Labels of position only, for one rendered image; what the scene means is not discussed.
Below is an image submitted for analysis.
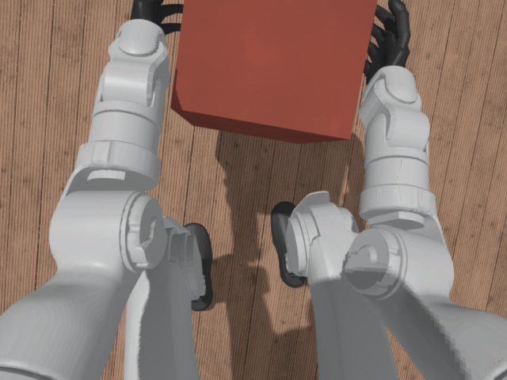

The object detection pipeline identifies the robot right forearm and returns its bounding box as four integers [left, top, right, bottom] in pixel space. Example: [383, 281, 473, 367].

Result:
[358, 66, 448, 250]

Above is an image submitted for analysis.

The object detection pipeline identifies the carton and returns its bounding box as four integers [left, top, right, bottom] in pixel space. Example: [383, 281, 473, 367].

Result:
[170, 0, 378, 144]

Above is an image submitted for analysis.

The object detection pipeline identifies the robot right hand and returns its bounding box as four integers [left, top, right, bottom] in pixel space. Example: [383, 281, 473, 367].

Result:
[364, 0, 410, 85]

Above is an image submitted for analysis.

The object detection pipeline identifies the robot right foot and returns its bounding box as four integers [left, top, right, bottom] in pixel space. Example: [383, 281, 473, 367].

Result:
[271, 201, 306, 287]

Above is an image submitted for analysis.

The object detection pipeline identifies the robot left forearm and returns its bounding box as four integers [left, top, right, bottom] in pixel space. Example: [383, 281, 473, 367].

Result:
[49, 19, 170, 259]

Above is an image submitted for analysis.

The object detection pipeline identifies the robot left hand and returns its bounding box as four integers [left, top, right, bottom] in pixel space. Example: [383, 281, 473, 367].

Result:
[130, 0, 184, 35]

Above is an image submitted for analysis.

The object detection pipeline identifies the right robot upper arm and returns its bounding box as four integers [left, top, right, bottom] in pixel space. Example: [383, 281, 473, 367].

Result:
[345, 225, 507, 380]

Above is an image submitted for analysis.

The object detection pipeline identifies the right robot thigh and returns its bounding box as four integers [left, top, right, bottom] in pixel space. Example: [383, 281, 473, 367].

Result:
[288, 203, 399, 380]

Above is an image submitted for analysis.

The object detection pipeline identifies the left robot upper arm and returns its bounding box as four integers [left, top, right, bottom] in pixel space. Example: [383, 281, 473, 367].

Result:
[0, 190, 167, 380]

